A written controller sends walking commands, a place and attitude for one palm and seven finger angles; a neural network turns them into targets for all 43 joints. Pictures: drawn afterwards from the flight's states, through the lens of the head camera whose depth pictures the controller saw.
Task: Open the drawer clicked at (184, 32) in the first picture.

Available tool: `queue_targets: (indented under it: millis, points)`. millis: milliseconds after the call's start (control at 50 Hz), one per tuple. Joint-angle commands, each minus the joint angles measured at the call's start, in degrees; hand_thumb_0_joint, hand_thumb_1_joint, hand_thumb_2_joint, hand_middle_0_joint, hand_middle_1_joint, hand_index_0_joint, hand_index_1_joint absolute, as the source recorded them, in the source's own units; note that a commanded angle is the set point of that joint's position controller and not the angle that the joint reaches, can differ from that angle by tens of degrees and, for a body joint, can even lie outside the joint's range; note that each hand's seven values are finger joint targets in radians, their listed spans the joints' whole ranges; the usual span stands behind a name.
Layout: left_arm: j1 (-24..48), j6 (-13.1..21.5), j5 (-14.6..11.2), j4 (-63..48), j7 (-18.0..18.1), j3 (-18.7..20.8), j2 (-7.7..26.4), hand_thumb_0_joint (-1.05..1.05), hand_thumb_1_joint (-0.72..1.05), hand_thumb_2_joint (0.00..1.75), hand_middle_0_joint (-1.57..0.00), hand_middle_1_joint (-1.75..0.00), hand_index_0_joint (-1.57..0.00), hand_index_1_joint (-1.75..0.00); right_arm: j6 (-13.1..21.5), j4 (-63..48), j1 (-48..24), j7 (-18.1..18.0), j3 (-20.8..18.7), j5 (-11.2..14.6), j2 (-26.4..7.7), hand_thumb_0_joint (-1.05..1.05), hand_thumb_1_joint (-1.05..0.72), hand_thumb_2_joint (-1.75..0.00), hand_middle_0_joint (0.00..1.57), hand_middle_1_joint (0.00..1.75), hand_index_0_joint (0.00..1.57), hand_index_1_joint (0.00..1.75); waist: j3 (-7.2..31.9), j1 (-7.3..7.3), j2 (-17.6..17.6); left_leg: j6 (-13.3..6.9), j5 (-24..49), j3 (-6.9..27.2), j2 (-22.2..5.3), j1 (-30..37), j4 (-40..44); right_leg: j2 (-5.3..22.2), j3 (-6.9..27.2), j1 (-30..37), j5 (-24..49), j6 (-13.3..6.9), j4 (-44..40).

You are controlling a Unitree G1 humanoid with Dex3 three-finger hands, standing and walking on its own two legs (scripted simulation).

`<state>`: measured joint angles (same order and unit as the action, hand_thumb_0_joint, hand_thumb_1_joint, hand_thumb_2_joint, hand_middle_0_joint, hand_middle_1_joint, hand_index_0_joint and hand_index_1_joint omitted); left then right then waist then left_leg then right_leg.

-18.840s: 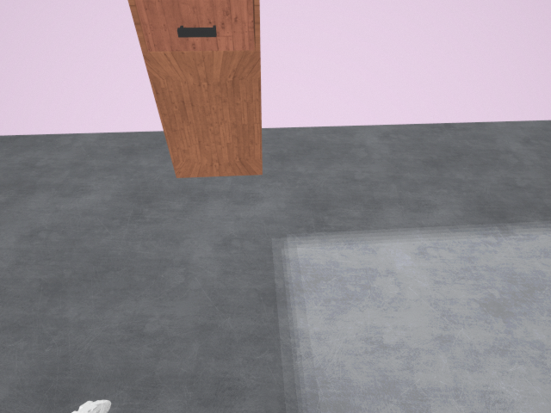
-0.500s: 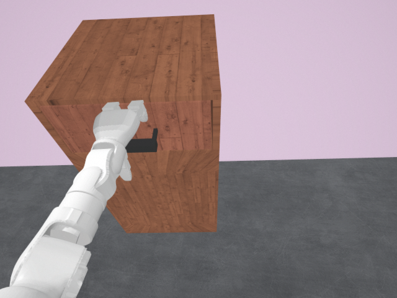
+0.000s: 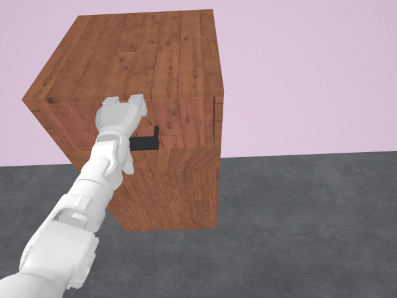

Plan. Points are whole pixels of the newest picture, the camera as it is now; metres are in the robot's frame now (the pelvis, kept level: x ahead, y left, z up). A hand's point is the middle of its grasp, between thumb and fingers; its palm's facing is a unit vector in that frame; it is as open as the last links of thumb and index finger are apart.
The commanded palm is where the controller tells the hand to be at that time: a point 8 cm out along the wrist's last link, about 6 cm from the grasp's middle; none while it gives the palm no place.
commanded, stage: re-aim the fingers above the handle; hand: left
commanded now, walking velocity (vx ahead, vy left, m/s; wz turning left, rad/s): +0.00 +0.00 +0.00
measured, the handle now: (132, 137) +0.50 +0.18 +0.01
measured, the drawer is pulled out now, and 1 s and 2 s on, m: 0.00 0.00 0.00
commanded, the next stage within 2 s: lower the fingers behind the handle in 0.92 s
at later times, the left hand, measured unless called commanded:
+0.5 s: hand (133, 139) +0.43 +0.15 +0.08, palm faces -0.02 -0.06 -1.00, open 13.8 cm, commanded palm +0.41 +0.16 +0.13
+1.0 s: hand (133, 137) +0.44 +0.15 +0.08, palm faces +0.01 -0.06 -1.00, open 13.8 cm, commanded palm +0.42 +0.16 +0.13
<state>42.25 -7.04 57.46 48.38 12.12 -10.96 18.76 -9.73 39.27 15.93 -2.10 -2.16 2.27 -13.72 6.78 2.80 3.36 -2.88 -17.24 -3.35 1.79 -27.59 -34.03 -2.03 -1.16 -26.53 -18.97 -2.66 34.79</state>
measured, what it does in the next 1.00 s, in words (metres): stands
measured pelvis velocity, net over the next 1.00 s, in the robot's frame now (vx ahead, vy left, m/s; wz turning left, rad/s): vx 0.00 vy -0.01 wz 0.01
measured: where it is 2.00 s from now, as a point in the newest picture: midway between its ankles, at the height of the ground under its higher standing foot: outside the picture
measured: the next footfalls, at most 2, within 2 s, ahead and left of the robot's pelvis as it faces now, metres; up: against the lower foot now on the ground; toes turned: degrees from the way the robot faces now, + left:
none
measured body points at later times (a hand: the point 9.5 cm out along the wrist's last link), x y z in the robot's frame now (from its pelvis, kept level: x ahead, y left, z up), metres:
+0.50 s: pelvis +0.00 +0.00 +0.00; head +0.03 -0.03 +0.45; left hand +0.43 +0.15 +0.13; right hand +0.11 -0.26 -0.13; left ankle -0.01 +0.09 -0.73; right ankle -0.03 -0.09 -0.73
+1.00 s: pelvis +0.00 -0.01 +0.00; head +0.04 -0.04 +0.45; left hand +0.43 +0.15 +0.13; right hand +0.09 -0.27 -0.14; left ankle -0.01 +0.09 -0.73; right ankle -0.03 -0.09 -0.73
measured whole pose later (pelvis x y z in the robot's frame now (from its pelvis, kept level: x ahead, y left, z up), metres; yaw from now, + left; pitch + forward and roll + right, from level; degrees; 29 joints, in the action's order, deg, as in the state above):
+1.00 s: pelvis +0.00 -0.01 +0.00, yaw +1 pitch +10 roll +1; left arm 38.5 -3.0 57.3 43.1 11.3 -11.0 19.1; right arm -9.5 39.8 15.3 -2.7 -2.6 2.2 -14.4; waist 6.4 2.0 3.0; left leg -1.9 -17.1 -2.5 1.4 -25.9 -33.1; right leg -2.5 -1.9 -24.9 -19.2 -3.7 34.2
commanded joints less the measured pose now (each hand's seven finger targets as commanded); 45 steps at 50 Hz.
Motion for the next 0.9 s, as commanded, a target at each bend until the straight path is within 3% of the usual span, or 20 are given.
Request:
queue_targets:
  millis: [0, 20, 40, 80, 100, 120, 180, 280, 340, 400, 460, 520, 560, 620, 640, 720, 760, 800, 840, 880]
  points:
    - [24.46, 2.10, -0.72, -15.37, 0.44, 0.36, 5.65, 0.00, -0.50, 0.30, -0.30, -1.20, -0.30, -1.20, 1.55, -6.67, 0.17, -0.23, -3.22, -0.32, -7.73, 0.00, -0.90, -0.90, 0.20, 0.30, 0.20, 0.30, 20.96, 0.60, -4.33, -0.22, 23.92, 2.68, -0.53, 15.19, 0.95, -0.34, 1.04, 6.69, 22.57, 0.16, -3.55]
    - [24.84, 2.73, -0.65, -15.94, 0.50, 1.14, 6.63, 0.00, -0.50, 0.30, -0.30, -1.20, -0.30, -1.20, 1.55, -6.32, 0.41, -0.29, -3.25, -0.40, -7.74, 0.00, -0.90, -0.90, 0.20, 0.30, 0.20, 0.30, 20.51, 0.74, -4.52, -0.16, 24.29, 2.99, -0.68, 15.48, 0.98, -0.37, 0.96, 6.35, 22.55, 0.07, -3.50]
    - [23.78, 3.19, -0.62, -15.91, 0.77, 3.97, 9.63, 0.00, -0.50, 0.30, -0.30, -1.20, -0.30, -1.20, 1.51, -6.32, 0.42, -0.35, -3.23, -0.49, -7.90, 0.00, -0.90, -0.90, 0.20, 0.30, 0.20, 0.30, 20.88, -0.18, -4.94, -0.14, 24.50, 2.86, -0.63, 14.79, 1.16, -0.32, 1.12, 7.83, 22.73, -0.04, -3.47]
    - [24.95, 3.92, -0.04, -16.93, 1.91, 3.70, 9.42, 0.00, -0.50, 0.30, -0.30, -1.20, -0.30, -1.20, 1.56, -6.00, 0.23, -0.26, -3.09, -0.43, -7.52, 0.00, -0.90, -0.90, 0.20, 0.30, 0.20, 0.30, 20.13, -0.29, -3.81, 0.02, 24.26, 2.97, -0.56, 14.48, 1.34, -0.41, 0.91, 6.95, 22.38, -0.20, -3.12]
    - [24.05, 3.81, 0.50, -16.42, 2.80, 5.66, 11.31, 0.00, -0.50, 0.30, -0.30, -1.20, -0.30, -1.20, 1.57, -5.68, 0.30, -0.11, -3.04, -0.45, -7.57, 0.00, -0.90, -0.90, 0.20, 0.30, 0.20, 0.30, 19.96, -1.16, -3.58, 0.23, 24.50, 2.99, -0.69, 14.10, 1.52, -0.51, 0.85, 7.05, 21.89, -0.39, -2.85]
    - [23.41, 3.30, 0.58, -16.36, 3.45, 4.81, 10.18, 0.00, -0.50, 0.30, -0.30, -1.20, -0.30, -1.20, 1.54, -5.87, -0.27, 0.03, -2.88, -0.44, -7.44, 0.00, -0.90, -0.90, 0.20, 0.30, 0.20, 0.30, 19.55, -1.26, -3.28, 0.28, 24.53, 2.83, -0.58, 13.93, 1.58, -0.55, 0.78, 6.98, 21.85, -0.45, -2.87]
    - [22.37, 1.28, 1.11, -14.94, 5.13, 6.89, 12.23, 0.00, -0.50, 0.30, -0.30, -1.20, -0.30, -1.20, 1.52, -5.51, -1.04, 0.28, -2.82, -0.48, -7.51, 0.00, -0.90, -0.90, 0.20, 0.30, 0.20, 0.30, 19.79, -2.10, -3.05, 0.42, 23.61, 2.30, -0.70, 13.26, 2.06, -0.54, 0.83, 8.10, 21.29, -0.55, -2.94]
    - [22.18, -2.08, 0.52, -13.89, 3.26, 3.01, 8.56, 0.00, -0.50, 0.30, -0.30, -1.20, -0.30, -1.20, 1.17, -6.16, -2.34, 0.05, -2.70, -0.02, -7.82, 0.00, -0.90, -0.90, 0.20, 0.30, 0.20, 0.30, 18.86, -0.83, -4.76, 0.07, 22.35, 2.06, -0.67, 13.88, 2.64, -0.35, 1.03, 8.52, 21.43, -0.22, -4.08]
    - [23.37, -1.62, -0.68, -14.77, 0.55, -0.40, 5.29, 0.00, -0.50, 0.30, -0.30, -1.20, -0.30, -1.20, 1.22, -6.72, -2.59, -0.38, -2.60, 0.17, -7.83, 0.00, -0.90, -0.90, 0.20, 0.30, 0.20, 0.30, 17.42, 0.47, -6.42, -0.21, 20.40, 2.32, -0.37, 13.97, 2.93, -0.06, 1.23, 8.34, 20.62, 0.13, -5.12]
    - [26.18, 0.85, -0.40, -16.48, -0.51, -0.30, 6.29, 0.00, -0.50, 0.30, -0.30, -1.20, -0.30, -1.20, 1.42, -6.57, -2.39, -1.02, -2.42, -0.04, -7.58, 0.00, -0.90, -0.90, 0.20, 0.30, 0.20, 0.30, 17.17, 0.79, -5.04, -0.34, 19.26, 2.40, -0.13, 14.56, 2.70, 0.19, 1.53, 7.40, 20.14, 0.18, -5.04]
    - [24.62, 2.85, -0.18, -17.23, 0.28, 2.69, 9.13, 0.00, -0.50, 0.30, -0.30, -1.20, -0.30, -1.20, 1.64, -6.72, -2.28, -1.12, -2.33, -0.30, -7.21, 0.00, -0.90, -0.90, 0.20, 0.30, 0.20, 0.30, 19.36, -0.65, -4.14, -0.28, 20.65, 2.31, 0.17, 14.40, 2.20, 0.28, 1.79, 9.14, 21.65, -0.03, -4.33]
    - [24.28, 2.36, 0.55, -13.74, 2.09, 4.45, 11.10, 0.00, -0.50, 0.30, -0.30, -1.20, -0.30, -1.20, 1.67, -6.04, -2.81, -1.19, -1.88, -0.23, -7.26, 0.00, -0.90, -0.90, 0.20, 0.30, 0.20, 0.30, 15.80, -0.67, -5.46, -0.04, 18.05, 1.94, 0.11, 11.32, 2.45, 0.36, 1.84, 7.91, 20.03, 0.09, -4.41]
    - [24.98, 1.46, 0.83, -13.16, 2.95, 6.04, 13.41, 0.00, -0.50, 0.30, -0.30, -1.20, -0.30, -1.20, 1.75, -6.27, -2.90, -1.18, -1.70, -0.16, -7.50, 0.00, -0.90, -0.90, 0.20, 0.30, 0.20, 0.30, 17.34, -1.26, -4.65, 0.02, 17.18, 1.71, 0.21, 10.06, 2.56, 0.55, 2.19, 9.21, 19.26, 0.11, -4.16]
    - [24.59, 0.37, 0.82, -13.44, 2.87, 3.77, 10.49, 0.00, -0.50, 0.30, -0.30, -1.20, -0.30, -1.20, 1.78, -6.51, -2.69, -1.02, -1.99, -0.25, -7.33, 0.00, -0.90, -0.90, 0.20, 0.30, 0.20, 0.30, 19.53, -1.06, -3.43, 0.01, 19.76, 1.37, 0.23, 11.49, 2.07, 0.44, 2.03, 9.95, 22.34, 0.06, -3.74]
    - [23.86, 0.24, 0.43, -13.53, 2.33, 3.59, 9.98, 0.00, -0.50, 0.30, -0.30, -1.20, -0.30, -1.20, 1.67, -6.78, -2.64, -0.94, -2.19, -0.24, -7.39, 0.00, -0.90, -0.90, 0.20, 0.30, 0.20, 0.30, 20.62, -0.94, -4.48, -0.03, 20.71, 1.50, 0.30, 11.79, 1.88, 0.42, 1.98, 11.11, 23.37, 0.09, -3.75]
    - [24.09, 0.86, -0.85, -14.79, -0.17, 1.53, 8.38, 0.00, -0.50, 0.30, -0.30, -1.20, -0.30, -1.20, 1.60, -6.72, -2.26, -1.26, -2.30, -0.05, -7.69, 0.00, -0.90, -0.90, 0.20, 0.30, 0.20, 0.30, 18.77, 0.52, -6.85, -0.59, 19.73, 1.28, 0.54, 11.49, 1.75, 0.75, 2.52, 11.12, 26.15, 0.89, -4.74]
    - [23.38, 2.33, -0.60, -15.93, -0.87, 3.81, 11.41, 0.00, -0.50, 0.30, -0.30, -1.20, -0.30, -1.20, 1.56, -6.65, -2.00, -1.48, -2.32, -0.13, -7.78, 0.00, -0.90, -0.90, 0.20, 0.30, 0.20, 0.30, 19.42, -0.11, -5.58, -0.58, 20.29, 1.48, 0.59, 11.71, 1.78, 0.81, 2.65, 11.82, 26.57, 0.66, -4.41]
    - [23.17, 3.62, -0.85, -16.98, -0.86, 2.37, 9.45, 0.00, -0.50, 0.30, -0.30, -1.20, -0.30, -1.20, 1.63, -6.69, -1.82, -1.42, -2.35, -0.16, -7.38, 0.00, -0.90, -0.90, 0.20, 0.30, 0.20, 0.30, 18.58, 0.01, -4.81, -0.52, 20.24, 1.55, 0.75, 11.61, 1.65, 0.76, 2.49, 10.97, 26.51, 0.65, -4.45]
    - [22.41, 4.47, -0.61, -16.40, -0.33, 5.08, 12.43, 0.00, -0.50, 0.30, -0.30, -1.20, -0.30, -1.20, 1.62, -6.34, -1.39, -1.33, -2.46, -0.19, -7.69, 0.00, -0.90, -0.90, 0.20, 0.30, 0.20, 0.30, 18.51, -0.57, -5.80, -0.39, 19.95, 1.81, 0.70, 10.79, 1.69, 0.65, 2.55, 11.40, 25.29, 0.49, -4.32]
    - [24.75, 4.87, -0.40, -17.77, 0.84, 3.96, 11.31, 0.00, -0.50, 0.30, -0.30, -1.20, -0.30, -1.20, 1.81, -6.24, -1.43, -1.10, -2.48, -0.14, -7.30, 0.00, -0.90, -0.90, 0.20, 0.30, 0.20, 0.30, 18.75, -0.32, -3.01, -0.30, 19.76, 1.65, 0.71, 11.16, 1.51, 0.62, 2.56, 10.06, 24.61, 0.37, -4.01]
